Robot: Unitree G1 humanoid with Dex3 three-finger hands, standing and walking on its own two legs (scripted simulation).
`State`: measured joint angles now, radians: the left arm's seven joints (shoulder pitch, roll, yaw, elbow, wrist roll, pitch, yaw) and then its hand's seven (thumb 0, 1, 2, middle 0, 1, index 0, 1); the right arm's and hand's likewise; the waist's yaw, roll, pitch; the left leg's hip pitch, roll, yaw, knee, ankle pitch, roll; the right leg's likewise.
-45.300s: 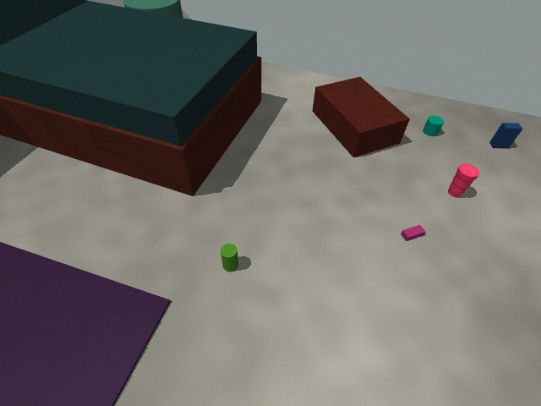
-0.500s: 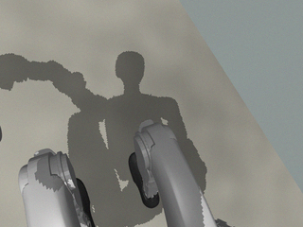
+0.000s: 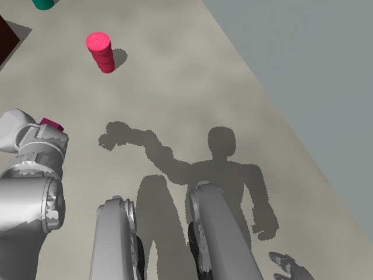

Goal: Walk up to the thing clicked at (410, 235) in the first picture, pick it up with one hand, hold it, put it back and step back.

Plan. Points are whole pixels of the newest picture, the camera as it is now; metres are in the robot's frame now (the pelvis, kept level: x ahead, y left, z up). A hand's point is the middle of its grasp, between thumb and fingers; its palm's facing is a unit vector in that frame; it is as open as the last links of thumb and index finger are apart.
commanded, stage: lift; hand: left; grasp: from above
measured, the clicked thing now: (42, 139) +0.46 +0.28 -0.12
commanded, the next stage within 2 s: hold in 0.88 s
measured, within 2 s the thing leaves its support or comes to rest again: neither
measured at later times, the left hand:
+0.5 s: hand out of the picture +0.40 +0.23 +0.12, palm faces -0.21 -0.38 -0.90, open 7.8 cm
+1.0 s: hand out of the picture +0.39 +0.23 +0.20, palm faces -0.19 -0.40 -0.90, open 7.7 cm
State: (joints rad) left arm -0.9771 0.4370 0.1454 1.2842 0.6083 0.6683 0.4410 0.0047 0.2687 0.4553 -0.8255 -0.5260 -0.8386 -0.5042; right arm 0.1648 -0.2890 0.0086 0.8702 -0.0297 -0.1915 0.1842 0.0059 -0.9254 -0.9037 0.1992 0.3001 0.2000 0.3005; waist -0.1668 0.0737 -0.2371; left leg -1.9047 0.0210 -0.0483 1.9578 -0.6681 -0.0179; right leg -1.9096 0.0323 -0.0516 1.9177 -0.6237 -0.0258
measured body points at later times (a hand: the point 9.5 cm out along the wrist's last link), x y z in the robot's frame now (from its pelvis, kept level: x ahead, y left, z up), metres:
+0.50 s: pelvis +0.04 -0.02 +0.19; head +0.12 -0.01 +0.63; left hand +0.41 +0.24 +0.17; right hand +0.11 -0.29 +0.06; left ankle +0.07 +0.13 -0.43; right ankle +0.09 -0.11 -0.43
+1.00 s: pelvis +0.06 -0.01 +0.26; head +0.10 -0.01 +0.70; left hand +0.40 +0.25 +0.25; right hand +0.14 -0.27 +0.13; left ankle +0.07 +0.13 -0.43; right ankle +0.09 -0.11 -0.43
